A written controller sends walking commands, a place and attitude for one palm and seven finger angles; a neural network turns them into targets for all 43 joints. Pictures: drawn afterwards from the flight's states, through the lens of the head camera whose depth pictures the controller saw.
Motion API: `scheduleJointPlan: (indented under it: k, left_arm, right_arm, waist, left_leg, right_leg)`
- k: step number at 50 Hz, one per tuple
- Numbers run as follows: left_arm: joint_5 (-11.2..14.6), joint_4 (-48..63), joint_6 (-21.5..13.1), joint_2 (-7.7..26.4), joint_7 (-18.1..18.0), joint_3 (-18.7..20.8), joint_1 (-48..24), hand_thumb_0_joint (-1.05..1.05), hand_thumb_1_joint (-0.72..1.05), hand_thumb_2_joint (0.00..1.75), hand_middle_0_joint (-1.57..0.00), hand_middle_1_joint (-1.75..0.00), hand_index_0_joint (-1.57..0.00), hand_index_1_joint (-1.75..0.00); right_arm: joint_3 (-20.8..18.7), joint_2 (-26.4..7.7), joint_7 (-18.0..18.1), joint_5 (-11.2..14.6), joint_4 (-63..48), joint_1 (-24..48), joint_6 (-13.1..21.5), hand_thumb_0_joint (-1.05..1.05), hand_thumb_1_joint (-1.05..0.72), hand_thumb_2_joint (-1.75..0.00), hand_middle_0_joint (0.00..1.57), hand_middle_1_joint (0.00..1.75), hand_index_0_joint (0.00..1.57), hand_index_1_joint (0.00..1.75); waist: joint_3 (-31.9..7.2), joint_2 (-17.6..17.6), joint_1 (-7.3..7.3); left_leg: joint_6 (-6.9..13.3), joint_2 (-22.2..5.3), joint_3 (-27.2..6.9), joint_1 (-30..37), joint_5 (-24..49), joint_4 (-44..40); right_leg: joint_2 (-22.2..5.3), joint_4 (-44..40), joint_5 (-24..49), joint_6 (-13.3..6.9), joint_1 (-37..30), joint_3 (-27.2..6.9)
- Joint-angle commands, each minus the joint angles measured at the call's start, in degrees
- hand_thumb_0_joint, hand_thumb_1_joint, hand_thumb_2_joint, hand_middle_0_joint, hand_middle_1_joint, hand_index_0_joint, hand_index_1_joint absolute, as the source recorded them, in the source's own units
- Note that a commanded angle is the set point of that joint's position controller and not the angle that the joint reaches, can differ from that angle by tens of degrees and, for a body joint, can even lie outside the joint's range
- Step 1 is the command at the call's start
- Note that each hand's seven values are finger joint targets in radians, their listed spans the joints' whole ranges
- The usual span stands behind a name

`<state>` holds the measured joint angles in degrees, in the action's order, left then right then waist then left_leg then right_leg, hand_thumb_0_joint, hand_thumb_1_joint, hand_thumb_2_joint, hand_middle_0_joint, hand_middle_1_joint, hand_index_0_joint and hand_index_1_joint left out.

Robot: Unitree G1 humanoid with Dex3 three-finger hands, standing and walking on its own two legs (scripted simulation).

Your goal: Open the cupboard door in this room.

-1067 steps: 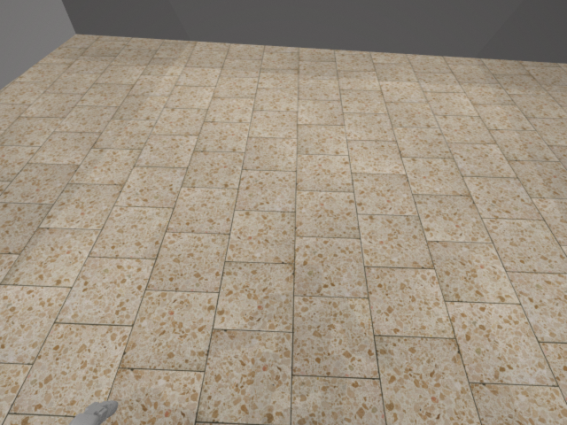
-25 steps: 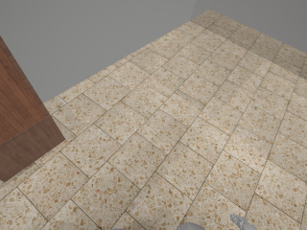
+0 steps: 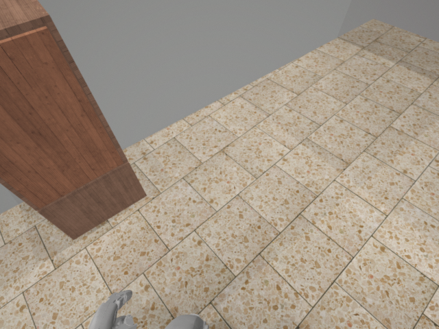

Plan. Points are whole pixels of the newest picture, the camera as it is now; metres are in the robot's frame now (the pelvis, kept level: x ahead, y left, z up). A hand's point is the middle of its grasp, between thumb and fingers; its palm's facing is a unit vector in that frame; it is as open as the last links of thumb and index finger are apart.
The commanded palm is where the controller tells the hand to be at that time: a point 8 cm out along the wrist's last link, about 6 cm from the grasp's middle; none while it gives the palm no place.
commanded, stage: turn to face it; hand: left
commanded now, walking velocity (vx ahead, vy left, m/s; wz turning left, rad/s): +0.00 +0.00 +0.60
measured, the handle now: out of the picture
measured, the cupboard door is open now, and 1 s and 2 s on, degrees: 0 0 0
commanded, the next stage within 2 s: take the last steps up to it in 0.92 s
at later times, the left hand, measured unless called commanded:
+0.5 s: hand out of the picture -0.04 +0.28 -0.18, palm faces +0.34 -0.90 -0.26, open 7.4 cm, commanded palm none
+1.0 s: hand out of the picture -0.02 +0.21 -0.14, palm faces +0.48 -0.83 -0.28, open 7.4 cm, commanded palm none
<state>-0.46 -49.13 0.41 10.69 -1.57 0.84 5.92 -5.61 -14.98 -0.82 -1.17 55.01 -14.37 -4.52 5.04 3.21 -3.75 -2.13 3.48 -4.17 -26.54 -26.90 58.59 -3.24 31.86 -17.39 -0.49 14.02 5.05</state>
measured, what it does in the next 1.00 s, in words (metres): steps on the spot, turning left: left foot, then right foot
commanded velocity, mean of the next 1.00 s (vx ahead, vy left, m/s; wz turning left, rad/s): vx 0.00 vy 0.00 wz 0.43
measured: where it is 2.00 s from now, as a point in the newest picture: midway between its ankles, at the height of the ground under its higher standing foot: outside the picture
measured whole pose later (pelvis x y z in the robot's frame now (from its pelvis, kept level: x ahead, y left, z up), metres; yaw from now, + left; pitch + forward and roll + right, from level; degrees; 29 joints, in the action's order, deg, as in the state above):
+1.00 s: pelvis -0.01 -0.01 +0.00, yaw +30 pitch -2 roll +2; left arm -0.6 -52.9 0.7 9.4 -1.5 0.9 10.0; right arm -4.7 -13.6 -0.5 -1.2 57.0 -14.1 -4.5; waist 3.4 3.3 -2.0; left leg -1.4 2.7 -3.4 -25.5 -24.9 59.1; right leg -2.7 30.4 -15.9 -1.8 12.8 5.7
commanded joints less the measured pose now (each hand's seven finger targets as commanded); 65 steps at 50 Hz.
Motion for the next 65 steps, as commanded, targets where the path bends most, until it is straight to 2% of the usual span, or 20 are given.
scheduleJointPlan:
  k: [1,11,15,16,17,18,19,20,24,34,38,41,42,43,44,45,47,50,61,65]
  left_arm:
    - [-0.4,4.1,-1.1,10.1,-0.5,3.0,-0.2,0.00,0.90,0.90,-0.20,-0.30,-0.20,-0.30]
    - [-1.2,0.6,-0.4,14.3,-0.2,4.5,8.7,0.00,0.90,0.90,-0.20,-0.30,-0.20,-0.30]
    - [-0.8,0.1,0.1,15.2,0.0,5.2,7.5,0.00,0.90,0.90,-0.20,-0.30,-0.20,-0.30]
    - [-0.3,0.4,0.5,14.3,0.1,5.0,7.4,0.00,0.90,0.90,-0.20,-0.30,-0.20,-0.30]
    - [0.1,2.0,0.8,10.7,0.6,4.4,7.6,0.00,0.90,0.90,-0.20,-0.30,-0.20,-0.30]
    - [-0.2,4.1,1.1,8.3,0.5,2.9,3.1,0.00,0.90,0.90,-0.20,-0.30,-0.20,-0.30]
    - [-0.3,4.2,1.6,9.4,0.4,3.2,1.9,0.00,0.90,0.90,-0.20,-0.30,-0.20,-0.30]
    - [-0.5,3.1,1.9,8.8,0.1,3.3,0.6,0.00,0.90,0.90,-0.20,-0.30,-0.20,-0.30]
    - [-0.3,-0.1,1.5,9.7,1.0,3.7,4.0,0.00,0.90,0.90,-0.20,-0.30,-0.20,-0.30]
    - [0.0,1.2,1.4,8.1,0.3,2.9,-0.2,0.00,0.90,0.90,-0.20,-0.30,-0.20,-0.30]
    - [0.3,0.8,0.9,7.2,0.2,2.6,1.7,0.00,0.90,0.90,-0.20,-0.30,-0.20,-0.30]
    - [0.5,-0.7,0.1,7.2,0.0,2.7,5.8,0.00,0.90,0.90,-0.20,-0.30,-0.20,-0.30]
    - [0.3,-1.5,-0.5,8.5,-0.2,2.9,8.3,0.00,0.90,0.90,-0.20,-0.30,-0.20,-0.30]
    - [-0.5,-1.7,-1.2,12.6,-0.6,3.7,9.3,0.00,0.90,0.90,-0.20,-0.30,-0.20,-0.30]
    - [-0.9,-1.4,-1.3,15.9,-0.6,4.2,10.1,0.00,0.90,0.90,-0.20,-0.30,-0.20,-0.30]
    - [-0.6,-0.8,-0.9,15.2,-0.6,3.8,9.3,0.00,0.90,0.90,-0.20,-0.30,-0.20,-0.30]
    - [-0.4,0.2,-0.7,11.9,-0.7,3.8,2.9,0.00,0.90,0.90,-0.20,-0.30,-0.20,-0.30]
    - [-0.3,0.1,-1.1,9.1,-0.5,3.0,2.9,0.00,0.90,0.90,-0.20,-0.30,-0.20,-0.30]
    - [-1.5,-8.4,-2.8,9.7,0.5,3.3,17.2,0.00,0.90,0.90,-0.20,-0.30,-0.20,-0.30]
    - [-1.1,-10.6,-2.6,9.3,0.8,3.3,16.2,0.00,0.90,0.90,-0.20,-0.30,-0.20,-0.30]
  right_arm:
    - [-1.1,-4.4,-0.8,-0.1,-3.7,-0.3,0.8,0.00,-0.90,-0.90,0.20,0.30,0.20,0.30]
    - [0.6,-2.8,-1.0,0.6,-6.0,8.0,1.5,0.00,-0.90,-0.90,0.20,0.30,0.20,0.30]
    - [0.5,-4.0,-0.7,0.7,-5.4,3.5,2.6,0.00,-0.90,-0.90,0.20,0.30,0.20,0.30]
    - [-0.1,-6.3,-0.8,0.6,-4.5,0.4,3.1,0.00,-0.90,-0.90,0.20,0.30,0.20,0.30]
    - [-1.6,-12.7,-0.5,0.1,-4.5,-2.4,3.8,0.00,-0.90,-0.90,0.20,0.30,0.20,0.30]
    - [-2.4,-16.6,-0.1,0.5,-3.5,-6.4,3.4,0.00,-0.90,-0.90,0.20,0.30,0.20,0.30]
    - [-2.1,-15.9,0.3,0.3,-2.7,-6.2,3.2,0.00,-0.90,-0.90,0.20,0.30,0.20,0.30]
    - [-1.6,-13.7,1.0,0.1,-2.9,-4.4,3.6,0.00,-0.90,-0.90,0.20,0.30,0.20,0.30]
    - [0.0,-9.7,1.5,0.1,-5.5,3.7,4.1,0.00,-0.90,-0.90,0.20,0.30,0.20,0.30]
    - [-0.3,-8.9,1.4,-0.2,-4.4,-0.1,3.8,0.00,-0.90,-0.90,0.20,0.30,0.20,0.30]
    - [-0.4,-8.5,1.5,-0.4,-4.5,1.6,3.5,0.00,-0.90,-0.90,0.20,0.30,0.20,0.30]
    - [-0.4,-7.7,1.4,0.1,-4.1,1.9,3.4,0.00,-0.90,-0.90,0.20,0.30,0.20,0.30]
    - [-0.2,-6.4,1.2,0.4,-4.0,2.1,3.5,0.00,-0.90,-0.90,0.20,0.30,0.20,0.30]
    - [0.3,-3.0,0.9,1.0,-4.1,0.9,3.7,0.00,-0.90,-0.90,0.20,0.30,0.20,0.30]
    - [0.5,-1.7,1.0,0.9,-5.7,2.7,3.5,0.00,-0.90,-0.90,0.20,0.30,0.20,0.30]
    - [-0.2,-3.8,1.1,0.5,-5.3,2.8,2.6,0.00,-0.90,-0.90,0.20,0.30,0.20,0.30]
    - [-0.6,-3.8,0.7,0.1,-2.4,1.0,1.1,0.00,-0.90,-0.90,0.20,0.30,0.20,0.30]
    - [-0.3,-2.4,0.2,0.0,-0.2,-1.6,1.1,0.00,-0.90,-0.90,0.20,0.30,0.20,0.30]
    - [1.4,0.5,-0.6,-0.1,-0.5,5.4,3.6,0.00,-0.90,-0.90,0.20,0.30,0.20,0.30]
    - [2.3,2.3,0.0,0.2,2.1,-0.9,5.1,0.00,-0.90,-0.90,0.20,0.30,0.20,0.30]
  waist:
    - [-2.9,-13.7,1.78]
    - [-5.1,-16.0,6.31]
    - [-8.9,-14.3,3.58]
    - [-10.6,-7.8,1.54]
    - [-12.2,9.6,-0.07]
    - [-11.6,14.7,-2.06]
    - [-10.9,9.1,-1.70]
    - [-9.5,12.6,-1.53]
    - [-7.4,6.0,2.75]
    - [-6.5,5.2,1.30]
    - [-6.7,6.4,2.22]
    - [-8.5,4.8,4.36]
    - [-9.7,1.4,5.48]
    - [-10.8,-10.1,5.52]
    - [-8.0,-19.4,6.48]
    - [-7.2,-13.5,6.08]
    - [-2.4,-13.7,3.43]
    - [-1.8,-11.8,2.34]
    - [-1.6,-12.9,8.09]
    - [-4.7,-12.2,5.15]
  left_leg:
    - [-1.8,-4.7,1.6,-5.8,5.3,13.8]
    - [-2.2,-5.4,8.6,0.4,0.7,-10.4]
    - [-0.8,-4.9,10.6,11.0,10.2,-27.6]
    - [0.1,-6.2,8.0,19.8,19.7,-34.5]
    - [6.1,-19.4,-10.6,29.9,37.8,-37.1]
    - [11.5,-27.4,-17.6,29.0,54.0,-37.3]
    - [14.2,-28.3,-15.2,27.3,52.6,-36.3]
    - [13.3,-24.4,-14.2,24.9,51.2,-36.8]
    - [10.3,-16.9,-6.9,21.8,45.6,-36.7]
    - [12.8,-17.1,-13.7,21.5,41.1,-37.8]
    - [12.1,-15.5,-15.5,16.7,41.3,-36.2]
    - [9.7,-13.1,-15.1,12.2,38.0,-32.9]
    - [7.3,-10.6,-13.4,8.8,31.0,-29.8]
    - [3.3,-5.1,-7.1,-0.2,16.6,-21.7]
    - [0.4,0.9,0.3,-5.7,-5.7,-10.4]
    - [0.8,-1.2,-1.7,-2.5,-6.8,-1.7]
    - [0.6,-2.8,-1.7,-2.0,-0.5,7.5]
    - [-0.4,-3.8,0.4,-2.2,6.0,9.6]
    - [-0.1,-6.7,7.3,1.0,1.8,-16.2]
    - [1.1,-4.5,11.1,14.7,6.8,-31.6]
  right_leg:
    - [-14.6,-13.8,16.0,-4.3,-2.8,-6.6]
    - [-17.8,-8.8,27.1,-6.6,-10.1,-0.8]
    - [-17.7,0.1,26.8,-2.9,-8.6,3.8]
    - [-15.9,7.5,20.6,0.0,-2.6,5.8]
    - [-8.0,19.8,-3.8,4.7,13.0,7.6]
    - [-4.3,28.5,-22.8,6.2,19.2,3.3]
    - [-5.3,32.9,-21.0,5.3,19.2,-0.6]
    - [-5.5,34.2,-17.8,5.4,20.4,-2.7]
    - [-3.8,35.5,-6.8,5.9,18.3,-3.6]
    - [-1.4,22.6,-8.1,6.5,15.2,-4.7]
    - [1.1,11.5,-7.8,5.3,6.6,-3.4]
    - [1.7,-2.3,2.6,4.6,-3.7,-2.6]
    - [-0.4,-10.0,8.0,4.2,-9.8,-4.3]
    - [-11.0,-13.9,11.0,1.2,-17.6,-14.2]
    - [-23.0,-15.1,19.9,-5.7,-14.2,-25.3]
    - [-23.9,-15.3,19.0,-9.0,-6.3,-22.4]
    - [-17.8,-18.3,4.5,-7.7,1.3,-17.9]
    - [-12.8,-16.7,8.2,-4.8,0.1,-9.1]
    - [-15.3,-22.4,-9.2,-7.2,-7.9,-13.2]
    - [-11.9,-17.4,-6.5,-5.5,-3.9,-8.3]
